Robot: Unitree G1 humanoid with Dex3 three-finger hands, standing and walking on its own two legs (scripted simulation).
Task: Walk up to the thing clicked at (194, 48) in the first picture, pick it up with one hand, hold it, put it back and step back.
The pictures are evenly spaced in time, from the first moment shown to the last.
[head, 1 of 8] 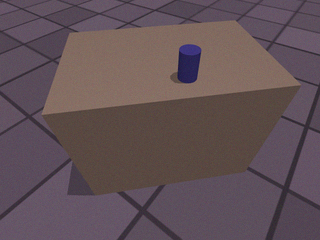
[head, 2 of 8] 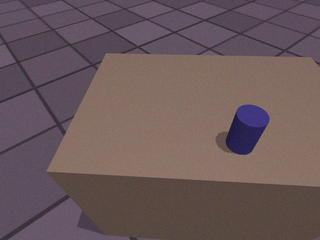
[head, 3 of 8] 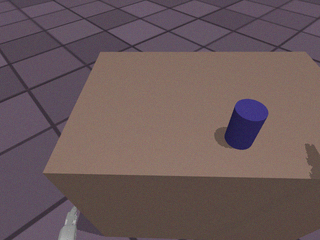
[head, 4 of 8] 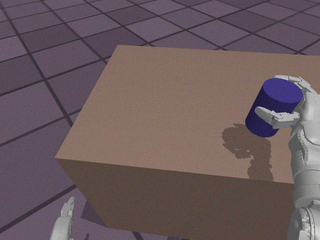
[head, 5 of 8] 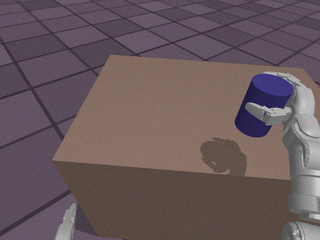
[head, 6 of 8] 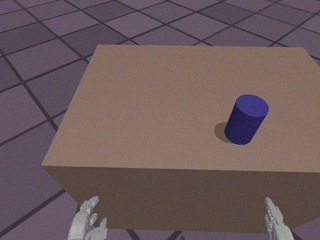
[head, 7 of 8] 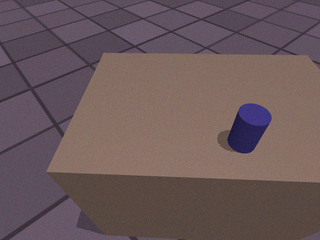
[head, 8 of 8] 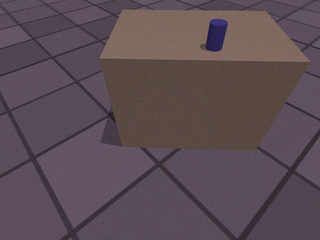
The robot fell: no
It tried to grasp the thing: yes
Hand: right
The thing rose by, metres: 0.22
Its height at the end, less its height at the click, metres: +0.00
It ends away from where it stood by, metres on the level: 0.01
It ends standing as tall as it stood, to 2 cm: yes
